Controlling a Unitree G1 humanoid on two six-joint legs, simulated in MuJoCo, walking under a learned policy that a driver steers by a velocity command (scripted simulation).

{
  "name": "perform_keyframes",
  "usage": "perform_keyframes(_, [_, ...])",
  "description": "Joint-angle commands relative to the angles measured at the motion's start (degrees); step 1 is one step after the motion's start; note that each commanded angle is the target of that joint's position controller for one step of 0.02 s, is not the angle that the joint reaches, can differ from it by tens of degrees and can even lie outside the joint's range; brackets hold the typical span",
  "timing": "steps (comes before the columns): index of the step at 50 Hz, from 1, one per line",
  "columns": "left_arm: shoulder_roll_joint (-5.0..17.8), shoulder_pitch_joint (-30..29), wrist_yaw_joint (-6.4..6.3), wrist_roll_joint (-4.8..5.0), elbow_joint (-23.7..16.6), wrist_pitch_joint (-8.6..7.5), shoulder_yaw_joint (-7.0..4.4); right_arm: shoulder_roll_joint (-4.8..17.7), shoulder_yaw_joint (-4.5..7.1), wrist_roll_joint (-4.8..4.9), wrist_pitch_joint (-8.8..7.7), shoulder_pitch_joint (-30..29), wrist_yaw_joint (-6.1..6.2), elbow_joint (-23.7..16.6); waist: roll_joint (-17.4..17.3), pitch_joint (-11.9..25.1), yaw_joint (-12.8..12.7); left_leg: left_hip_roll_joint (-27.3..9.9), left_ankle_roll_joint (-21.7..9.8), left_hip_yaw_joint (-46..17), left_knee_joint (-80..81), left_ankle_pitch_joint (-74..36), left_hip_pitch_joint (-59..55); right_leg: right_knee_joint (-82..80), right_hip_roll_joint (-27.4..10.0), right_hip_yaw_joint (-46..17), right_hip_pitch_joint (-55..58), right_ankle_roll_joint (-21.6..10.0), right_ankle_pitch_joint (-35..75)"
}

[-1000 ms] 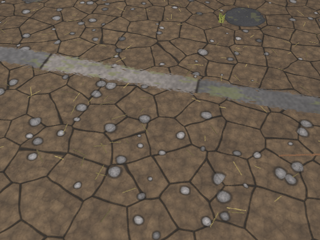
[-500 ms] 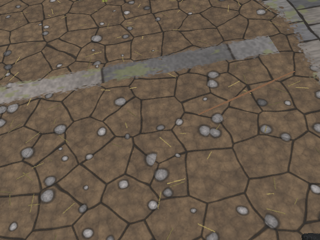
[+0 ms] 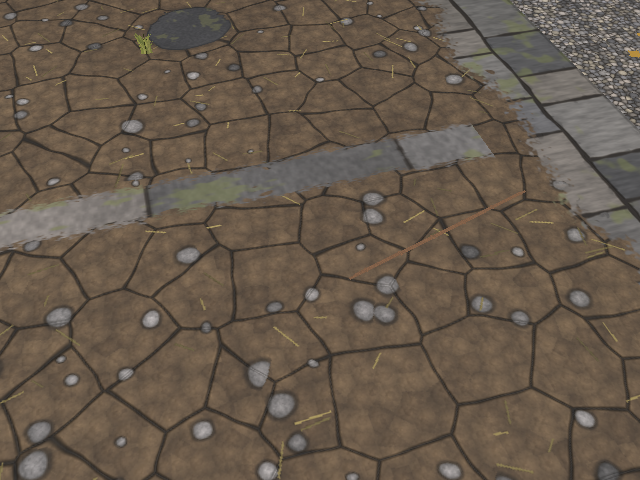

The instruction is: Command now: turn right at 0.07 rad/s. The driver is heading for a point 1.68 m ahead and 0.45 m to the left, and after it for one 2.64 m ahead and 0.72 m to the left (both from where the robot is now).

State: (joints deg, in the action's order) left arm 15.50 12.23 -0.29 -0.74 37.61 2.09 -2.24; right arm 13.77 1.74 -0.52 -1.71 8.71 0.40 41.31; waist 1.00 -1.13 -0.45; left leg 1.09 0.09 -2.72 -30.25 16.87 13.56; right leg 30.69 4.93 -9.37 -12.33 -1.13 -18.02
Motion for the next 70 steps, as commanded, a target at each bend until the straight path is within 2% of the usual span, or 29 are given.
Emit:
perform_keyframes(1, [5.36,-0.92,-0.2,0.1,-4.01,-1.26,-1.67,7.49,1.99,0.22,-0.52,-1.5,0.27,-3.96,-1.58,4.47,0.67,-5.05,-3.03,-4.44,2.27,-16.86,-6.45,-3.29,-4.52,-3.02,-2.36,-0.46,15.44])
perform_keyframes(7, [5.02,0.33,-0.67,0.08,-3.72,-1.66,-1.76,6.74,1.82,0.28,-0.07,-2.26,0.0,-3.38,0.04,3.58,0.63,-3.94,-2.61,-3.94,2.13,-16.0,-6.45,-3.84,-4.97,-3.49,-1.69,-0.09,16.37])
perform_keyframes(25, [3.44,2.33,-1.78,0.03,-4.13,-1.9,-1.98,6.05,1.73,0.45,-0.29,-1.82,0.05,1.63,-0.86,2.02,0.36,-3.16,-2.21,-4.02,4.14,-12.11,-4.49,-4.43,-5.0,-2.53,0.67,0.75,15.36])
perform_keyframes(37, [2.84,4.23,-2.37,0.0,-2.83,-2.07,-1.93,5.9,1.38,0.48,-0.29,-1.1,0.19,5.93,-0.87,0.84,0.6,-3.1,-2.65,-4.42,5.48,-8.78,-3.12,-4.85,-4.77,-1.74,0.8,1.57,13.6])
perform_keyframes(38, [2.05,5.92,-2.49,0.07,-1.85,-1.94,-1.76,5.63,1.33,0.42,-0.1,0.58,0.29,6.96,-1.63,3.2,0.77,-2.36,-3.23,-4.23,6.76,2.96,-3.98,-4.27,-3.07,0.06,1.22,1.38,3.67])
perform_keyframes(39, [2.48,6.47,-2.53,0.58,-1.78,-1.98,-1.99,7.74,2.09,1.24,0.14,2.41,0.42,7.66,-3.74,1.65,1.41,-2.74,-5.22,-6.29,8.26,20.22,-3.48,-1.38,-0.87,2.39,-2.89,0.58,-12.23])
perform_keyframes(40, [2.74,4.47,-2.42,1.05,-2.81,-2.53,-1.97,9.27,2.53,1.84,-0.14,5.34,0.44,8.25,-6.29,-2.1,3.02,-7.34,-8.59,-13.83,12.56,33.7,-3.13,2.96,-0.77,3.44,-10.62,0.11,-19.35])
perform_keyframes(41, [1.04,1.32,-2.19,2.36,-4.38,-3.71,-1.39,12.03,3.27,2.16,-0.94,7.76,0.25,8.68,-11.45,-5.34,3.93,-15.69,-13.29,-25.98,19.69,42.39,-3.52,10.49,-1.01,7.09,-16.35,0.31,-14.35])
perform_keyframes(42, [2.29,-2.48,-2.0,3.42,-5.83,-5.02,-1.42,13.36,3.79,1.86,-1.65,7.05,0.5,8.1,-12.41,-9.46,4.86,-21.83,-16.51,-33.74,23.83,39.45,-1.12,16.8,-5.17,5.91,-21.4,0.22,-9.76])
perform_keyframes(43, [4.4,-3.88,-1.71,3.42,-6.16,-6.08,-2.09,13.06,3.79,1.24,-2.32,7.28,0.77,7.84,-10.39,-9.37,5.28,-23.5,-17.27,-35.38,24.65,33.3,-2.73,22.49,-7.38,3.95,-25.47,-0.04,-10.0])
perform_keyframes(44, [4.59,-2.24,-1.36,3.04,-5.54,-6.82,-2.35,11.84,3.4,1.02,-2.93,6.38,0.82,7.17,-8.22,-6.86,4.03,-22.85,-16.25,-33.38,23.65,28.09,-5.98,25.82,-8.96,3.52,-27.89,-0.42,-8.47])
perform_keyframes(45, [3.97,-0.58,-0.87,2.7,-5.01,-7.34,-2.19,10.84,3.03,1.4,-3.12,4.99,0.69,6.24,-7.08,-4.18,2.89,-20.97,-14.49,-29.05,22.99,24.23,-7.04,24.95,-9.9,4.21,-27.25,-0.67,-6.65])
perform_keyframes(46, [3.32,0.24,-0.39,2.34,-4.52,-7.61,-1.96,10.5,2.86,1.91,-3.02,3.78,0.59,5.46,-7.52,-2.46,2.33,-18.12,-12.53,-22.86,23.24,20.13,-5.65,20.77,-10.02,5.93,-23.47,-0.55,-4.91])
perform_keyframes(48, [1.31,1.63,0.12,1.75,-3.46,-7.99,-1.33,11.49,2.97,2.59,-2.66,1.47,0.25,4.51,-10.04,-1.04,1.1,-12.04,-10.09,-11.91,23.05,12.62,2.23,11.05,-7.9,10.12,-10.05,0.33,-1.41])
perform_keyframes(49, [1.75,1.34,2.28,-2.02,-3.33,-5.75,-1.36,13.45,4.17,-1.83,-1.53,3.74,-1.04,6.6,-8.38,-0.11,0.99,-8.49,-10.18,-8.06,21.92,15.27,3.88,5.71,-4.19,14.22,-4.87,0.14,-4.34])
perform_keyframes(50, [1.48,3.87,2.53,-1.75,-2.5,-4.82,-1.62,13.34,4.48,-1.95,-1.06,3.22,-1.6,6.42,-7.89,-0.81,-0.32,-8.13,-10.17,-6.47,19.47,16.12,6.33,1.72,-2.81,17.09,0.08,0.3,0.48])
perform_keyframes(51, [1.64,7.92,2.1,-1.2,-0.82,-4.44,-1.77,12.35,4.39,-1.3,-0.8,2.27,-1.87,6.05,-5.62,-0.84,-2.31,-8.02,-10.0,-5.72,15.84,18.6,10.88,-0.77,-1.77,19.14,6.83,0.35,4.29])
perform_keyframes(52, [2.63,12.87,1.51,-1.07,0.85,-4.6,-2.12,10.48,3.87,-1.25,-0.81,1.71,-1.92,5.7,-2.83,-0.59,-4.79,-6.92,-9.38,-4.86,9.58,19.78,16.82,-1.18,-1.52,18.73,14.28,0.13,2.53])
perform_keyframes(53, [5.11,22.6,0.93,-1.45,3.44,-5.49,-2.93,6.53,2.61,-1.99,-1.2,-1.44,-2.02,4.29,5.2,1.97,-10.34,-2.69,-7.86,-0.97,-8.47,15.1,24.32,-4.3,-7.38,9.97,23.59,-0.89,-4.37])
perform_keyframes(54, [11.84,28.47,0.23,-2.95,2.86,-6.38,-3.6,-0.84,0.48,-1.56,-2.15,-6.19,-1.71,-0.29,19.13,3.69,-12.81,3.61,-6.25,-0.8,-31.91,17.28,35.31,-16.39,-24.1,-17.9,24.21,-3.25,-29.21])
perform_keyframes(55, [13.63,21.08,-0.22,-3.02,1.19,-6.09,-3.89,0.37,0.63,-0.65,-2.3,-3.81,-1.92,-1.75,13.03,-0.07,-6.78,2.71,-7.74,-7.35,-39.84,9.63,43.93,-25.56,-30.59,-37.66,17.48,-8.05,-42.79])
perform_keyframes(56, [11.89,15.17,-0.15,-1.88,0.08,-6.18,-3.61,3.6,1.33,-0.94,-2.05,-4.66,-2.2,-1.81,5.91,-4.21,-3.75,-1.79,-7.51,-7.87,-42.12,2.03,46.11,-24.24,-31.1,-32.93,14.25,-8.59,-39.33])
perform_keyframes(57, [9.42,12.06,0.21,-1.16,-0.14,-6.7,-2.9,6.02,1.97,-1.49,-1.99,-2.67,-2.9,-0.41,2.17,-3.53,-2.19,-3.05,-6.36,-7.75,-39.7,-2.7,42.11,-22.21,-26.87,-22.63,11.77,-6.74,-30.52])
perform_keyframes(58, [8.46,10.06,0.28,-0.89,-0.25,-7.06,-2.44,6.85,2.42,-1.83,-1.71,0.42,-3.55,1.2,3.08,-1.71,-0.64,-3.81,-4.88,-6.8,-37.68,-4.77,37.28,-22.94,-23.35,-14.41,9.83,-4.94,-24.1])
perform_keyframes(59, [7.44,9.78,-0.09,-0.92,0.43,-7.55,-1.98,7.36,2.75,-2.12,-1.05,1.64,-4.23,2.15,4.79,-1.55,-0.34,-3.98,-3.6,-4.97,-38.51,-6.71,35.03,-24.5,-21.28,-8.71,8.39,-4.2,-18.87])
perform_keyframes(60, [6.38,10.68,-0.21,-0.86,1.74,-8.04,-1.57,6.87,2.74,-2.0,-0.37,1.63,-4.75,2.32,5.17,-2.34,-0.25,-4.02,-2.97,-4.17,-39.43,-8.95,34.86,-25.59,-20.22,-4.3,7.79,-3.85,-14.17])
perform_keyframes(63, [4.67,14.42,0.24,-1.0,4.91,-8.64,-1.32,5.03,2.3,-1.14,0.83,-2.52,-5.21,1.45,2.58,-5.34,-1.16,-3.73,-3.08,-2.25,-38.07,-13.43,38.48,-26.79,-18.5,6.26,9.83,-2.76,-2.21])
perform_keyframes(68, [3.31,17.35,-0.13,-1.22,8.85,-9.18,-0.98,3.91,1.32,-1.22,0.87,-12.13,-6.32,-2.32,2.2,-8.75,-2.55,-4.29,-4.93,5.47,-25.8,-17.49,38.68,-29.18,-17.51,17.93,13.41,-1.88,10.58])
perform_keyframes(70, [3.74,18.24,-0.64,-1.1,10.62,-9.13,-0.95,3.11,0.6,-1.34,0.74,-15.44,-6.74,-4.1,1.83,-9.72,-2.97,-4.05,-6.53,9.59,-19.04,-16.96,36.06,-28.91,-17.58,21.56,16.11,-1.24,20.96])
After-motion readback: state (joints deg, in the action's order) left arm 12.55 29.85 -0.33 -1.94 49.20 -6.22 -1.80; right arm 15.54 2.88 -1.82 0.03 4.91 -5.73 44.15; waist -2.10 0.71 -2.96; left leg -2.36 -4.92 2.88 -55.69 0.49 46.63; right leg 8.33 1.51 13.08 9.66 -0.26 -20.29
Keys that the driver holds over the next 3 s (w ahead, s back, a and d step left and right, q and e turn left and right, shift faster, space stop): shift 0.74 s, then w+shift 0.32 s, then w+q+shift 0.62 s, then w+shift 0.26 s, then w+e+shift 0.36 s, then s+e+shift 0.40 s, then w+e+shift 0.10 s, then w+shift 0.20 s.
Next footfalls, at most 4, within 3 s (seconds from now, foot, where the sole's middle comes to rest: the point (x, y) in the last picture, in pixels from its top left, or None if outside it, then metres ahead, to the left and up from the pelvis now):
1.06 right None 0.11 -0.15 -0.77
1.54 left None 0.49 0.07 -0.77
2.00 right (259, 299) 0.95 0.18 -0.77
2.40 left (130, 229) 1.18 0.55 -0.77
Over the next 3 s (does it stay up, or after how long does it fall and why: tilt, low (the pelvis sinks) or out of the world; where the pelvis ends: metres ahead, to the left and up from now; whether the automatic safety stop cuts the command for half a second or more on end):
stays up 1.28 0.44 0.00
